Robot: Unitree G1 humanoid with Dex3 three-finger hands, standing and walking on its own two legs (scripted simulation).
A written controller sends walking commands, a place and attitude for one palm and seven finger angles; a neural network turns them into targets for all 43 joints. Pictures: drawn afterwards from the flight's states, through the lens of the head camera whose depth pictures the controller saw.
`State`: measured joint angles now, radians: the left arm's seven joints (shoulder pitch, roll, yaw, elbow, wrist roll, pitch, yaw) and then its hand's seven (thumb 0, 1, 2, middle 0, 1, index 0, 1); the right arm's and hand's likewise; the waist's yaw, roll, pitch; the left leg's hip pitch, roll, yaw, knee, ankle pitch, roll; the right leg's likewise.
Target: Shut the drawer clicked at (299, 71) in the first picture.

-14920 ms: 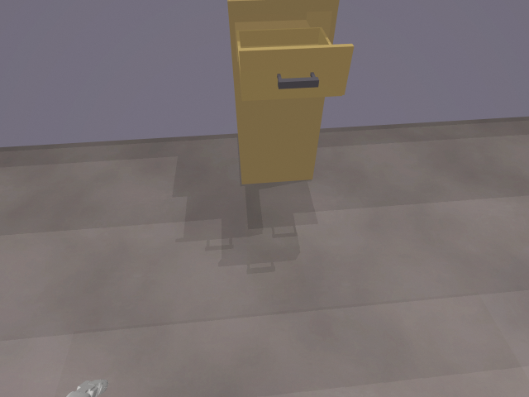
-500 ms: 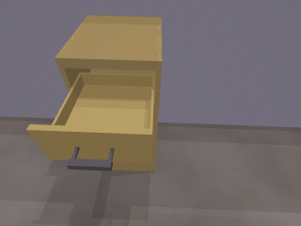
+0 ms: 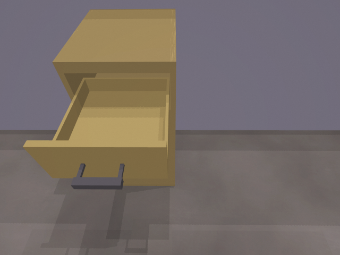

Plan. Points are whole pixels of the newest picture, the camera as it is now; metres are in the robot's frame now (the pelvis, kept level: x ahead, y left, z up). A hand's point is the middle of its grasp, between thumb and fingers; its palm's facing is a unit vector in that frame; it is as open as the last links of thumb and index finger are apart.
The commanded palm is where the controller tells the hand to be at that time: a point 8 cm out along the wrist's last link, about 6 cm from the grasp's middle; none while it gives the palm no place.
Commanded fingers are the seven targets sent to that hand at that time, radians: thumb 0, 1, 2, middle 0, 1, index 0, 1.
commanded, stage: look again from close up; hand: left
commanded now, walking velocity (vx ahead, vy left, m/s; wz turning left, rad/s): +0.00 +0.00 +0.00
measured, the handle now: (100, 175) +0.30 +0.20 +0.00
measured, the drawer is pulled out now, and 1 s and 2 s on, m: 0.30 0.29 0.29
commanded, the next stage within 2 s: raise the hand and make a fist in 0.42 s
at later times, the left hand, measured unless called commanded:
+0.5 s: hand out of the picture -0.01 +0.14 -0.17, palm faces +0.04 -0.98 -0.20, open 7.4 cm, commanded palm none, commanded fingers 0.00 0.90 0.90 -0.20 -0.30 -0.20 -0.30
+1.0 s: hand out of the picture +0.12 +0.15 -0.01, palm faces +0.16 -0.98 -0.06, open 5.8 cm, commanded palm +0.09 +0.20 -0.02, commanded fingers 0.00 0.90 0.90 -0.70 -0.84 -0.70 -0.84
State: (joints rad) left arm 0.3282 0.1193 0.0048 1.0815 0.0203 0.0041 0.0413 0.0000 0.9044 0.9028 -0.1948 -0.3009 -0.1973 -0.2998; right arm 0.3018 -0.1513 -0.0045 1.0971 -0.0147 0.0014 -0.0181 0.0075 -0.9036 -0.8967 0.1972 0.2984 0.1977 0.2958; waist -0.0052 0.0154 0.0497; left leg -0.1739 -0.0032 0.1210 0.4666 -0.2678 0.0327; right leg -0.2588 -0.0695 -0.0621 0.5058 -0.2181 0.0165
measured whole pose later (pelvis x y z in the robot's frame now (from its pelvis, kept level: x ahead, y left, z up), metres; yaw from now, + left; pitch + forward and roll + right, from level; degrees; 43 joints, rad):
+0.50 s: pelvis +0.00 -0.02 +0.00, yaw +0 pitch -1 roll +0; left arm 0.31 0.12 0.01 1.09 0.02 -0.01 0.05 0.00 0.91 0.90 -0.20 -0.30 -0.20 -0.30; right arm 0.30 -0.13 0.00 1.13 -0.01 0.00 -0.02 0.01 -0.90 -0.90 0.20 0.30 0.20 0.30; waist -0.01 0.01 0.04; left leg -0.17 0.03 0.10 0.46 -0.26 0.00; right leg -0.24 -0.04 -0.08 0.48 -0.21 -0.01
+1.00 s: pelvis +0.00 -0.02 -0.07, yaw +4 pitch +10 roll -1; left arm 0.71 0.17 0.05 -0.14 -0.15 -0.63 -0.15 0.01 0.90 0.90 -0.51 -0.64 -0.48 -0.62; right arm 0.11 -0.27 -0.07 0.51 -0.01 -0.31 0.02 0.01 -0.90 -0.90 0.19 0.30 0.19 0.30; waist 0.05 -0.03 -0.11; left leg -0.72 0.05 0.01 1.08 -0.53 -0.01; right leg -0.74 -0.07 -0.14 1.04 -0.47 -0.03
